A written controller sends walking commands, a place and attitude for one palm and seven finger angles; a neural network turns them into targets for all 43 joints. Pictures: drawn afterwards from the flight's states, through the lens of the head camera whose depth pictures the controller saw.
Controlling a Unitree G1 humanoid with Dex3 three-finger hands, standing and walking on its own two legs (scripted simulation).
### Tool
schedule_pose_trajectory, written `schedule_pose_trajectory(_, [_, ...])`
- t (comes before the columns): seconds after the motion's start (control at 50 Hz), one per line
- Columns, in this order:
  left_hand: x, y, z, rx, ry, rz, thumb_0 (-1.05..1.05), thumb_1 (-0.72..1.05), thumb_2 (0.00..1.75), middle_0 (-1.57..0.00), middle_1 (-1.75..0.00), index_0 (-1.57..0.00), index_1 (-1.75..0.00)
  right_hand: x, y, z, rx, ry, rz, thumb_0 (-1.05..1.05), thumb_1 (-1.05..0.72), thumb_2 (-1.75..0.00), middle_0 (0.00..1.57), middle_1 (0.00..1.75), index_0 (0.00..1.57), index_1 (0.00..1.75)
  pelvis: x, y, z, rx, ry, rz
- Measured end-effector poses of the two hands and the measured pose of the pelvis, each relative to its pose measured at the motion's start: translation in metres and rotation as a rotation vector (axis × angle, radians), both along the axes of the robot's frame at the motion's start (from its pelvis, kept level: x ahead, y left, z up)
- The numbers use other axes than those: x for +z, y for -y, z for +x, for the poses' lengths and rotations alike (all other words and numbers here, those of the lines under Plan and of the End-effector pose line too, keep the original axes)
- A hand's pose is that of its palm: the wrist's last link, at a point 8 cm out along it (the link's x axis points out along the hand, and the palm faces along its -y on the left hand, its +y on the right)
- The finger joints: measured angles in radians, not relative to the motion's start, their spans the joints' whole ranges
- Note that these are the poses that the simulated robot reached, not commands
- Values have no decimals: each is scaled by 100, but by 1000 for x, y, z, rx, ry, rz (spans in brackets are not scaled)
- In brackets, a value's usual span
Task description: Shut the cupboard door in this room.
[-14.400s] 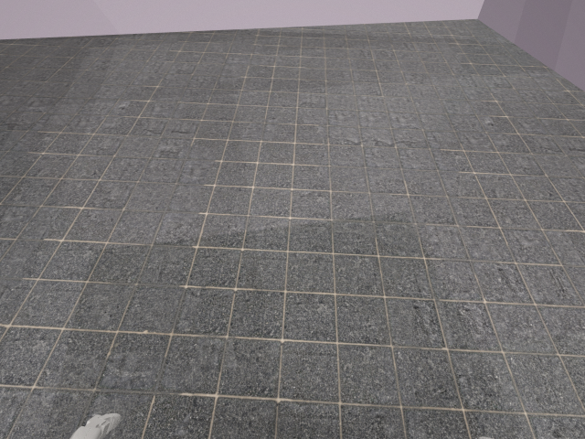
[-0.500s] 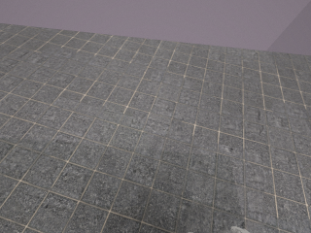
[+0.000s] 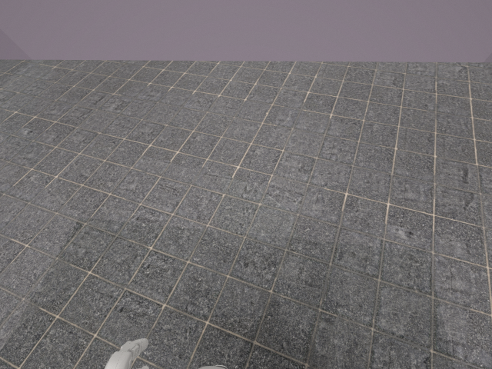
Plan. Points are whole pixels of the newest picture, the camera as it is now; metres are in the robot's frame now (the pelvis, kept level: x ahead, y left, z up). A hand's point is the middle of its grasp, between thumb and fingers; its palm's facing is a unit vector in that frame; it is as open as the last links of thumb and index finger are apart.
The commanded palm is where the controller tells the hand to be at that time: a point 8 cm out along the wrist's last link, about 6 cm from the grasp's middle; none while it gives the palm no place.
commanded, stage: turn or walk to find it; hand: left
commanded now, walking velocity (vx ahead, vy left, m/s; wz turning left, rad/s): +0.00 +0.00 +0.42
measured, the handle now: out of the picture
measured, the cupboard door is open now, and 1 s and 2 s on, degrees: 91 91 91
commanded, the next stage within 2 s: none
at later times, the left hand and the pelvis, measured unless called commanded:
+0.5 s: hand out of the picture -0.08 +0.19 -0.16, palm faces +0.30 -0.92 -0.25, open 7.4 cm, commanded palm none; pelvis -0.03 +0.00 +0.00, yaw +14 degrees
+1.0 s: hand out of the picture -0.04 +0.25 -0.15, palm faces +0.41 -0.88 -0.25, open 7.4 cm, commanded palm none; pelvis -0.06 +0.01 +0.01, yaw +24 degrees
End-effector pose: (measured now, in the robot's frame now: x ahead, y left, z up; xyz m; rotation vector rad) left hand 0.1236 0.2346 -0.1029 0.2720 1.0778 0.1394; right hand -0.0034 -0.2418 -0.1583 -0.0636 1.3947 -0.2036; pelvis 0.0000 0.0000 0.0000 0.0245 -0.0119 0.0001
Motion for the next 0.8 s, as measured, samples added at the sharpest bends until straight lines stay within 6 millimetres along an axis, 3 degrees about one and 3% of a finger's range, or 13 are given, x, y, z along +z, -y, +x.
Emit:
schedule_pose_trajectory(0.16, [7,20,-64,130,-61,-10,0,90,89,-20,-30,-20,-29,9,32,11,86,-11,-2,0,-91,-90,20,30,20,30,12,22,-7,85,15,34])
schedule_pose_trajectory(0.3, [-1,17,-124,257,-127,-16,0,92,89,-20,-30,-20,-29,13,37,40,195,-7,-28,0,-91,-90,19,30,20,30,11,25,-14,156,9,28])
schedule_pose_trajectory(0.42, [-14,10,-184,353,-219,-47,0,91,89,-20,-30,-20,-29,20,14,86,311,66,-47,0,-91,-90,19,30,20,30,8,15,-25,211,2,13])
schedule_pose_trajectory(0.58, [-48,-19,-253,473,-304,-111,0,90,89,-20,-30,-20,-29,37,-52,143,465,251,-77,0,-91,-90,19,30,20,30,-6,-16,-43,280,5,-19])
schedule_pose_trajectory(0.66, [-47,-34,-260,497,-312,-125,1,91,89,-20,-30,-20,-29,50,-75,142,502,283,-79,0,-91,-90,20,30,20,30,1,-27,-49,305,17,-33])
schedule_pose_trajectory(0.8, [-32,-55,-235,503,-184,-113,1,91,90,-20,-30,-19,-29,52,-87,119,520,234,-66,0,-91,-90,20,30,20,30,11,-35,-56,357,17,-42])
